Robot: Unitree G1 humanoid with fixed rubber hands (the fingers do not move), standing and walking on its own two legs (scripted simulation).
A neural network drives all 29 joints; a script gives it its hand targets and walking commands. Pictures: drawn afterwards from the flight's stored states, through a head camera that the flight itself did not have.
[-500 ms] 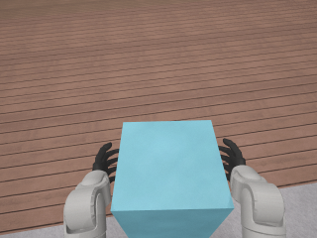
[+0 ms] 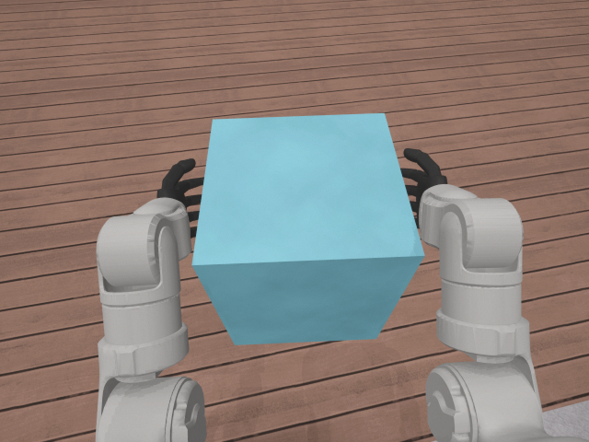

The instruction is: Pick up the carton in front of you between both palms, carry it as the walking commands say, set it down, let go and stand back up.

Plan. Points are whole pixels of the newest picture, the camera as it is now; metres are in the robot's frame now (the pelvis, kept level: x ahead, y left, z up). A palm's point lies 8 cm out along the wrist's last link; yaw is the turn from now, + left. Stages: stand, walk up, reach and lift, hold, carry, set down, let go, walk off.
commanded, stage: carry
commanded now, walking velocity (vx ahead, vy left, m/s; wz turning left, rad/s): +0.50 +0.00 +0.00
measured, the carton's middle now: (302, 240) +0.37 +0.00 +0.10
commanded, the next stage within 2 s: none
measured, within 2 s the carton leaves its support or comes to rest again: neither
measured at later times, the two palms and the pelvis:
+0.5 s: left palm (205, 85) +0.71 +0.16 +0.16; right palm (363, 77) +0.73 -0.14 +0.16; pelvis +0.33 -0.01 +0.03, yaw +2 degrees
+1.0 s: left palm out of the picture +1.04 +0.16 +0.24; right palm out of the picture +1.01 -0.14 +0.23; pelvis +0.65 +0.04 +0.09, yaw +1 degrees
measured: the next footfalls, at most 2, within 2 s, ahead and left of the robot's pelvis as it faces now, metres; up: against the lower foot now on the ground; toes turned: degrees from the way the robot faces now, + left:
right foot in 0.38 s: +0.45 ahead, -0.09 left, +0.03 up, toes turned -4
left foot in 0.78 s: +0.70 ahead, +0.12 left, +0.07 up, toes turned +7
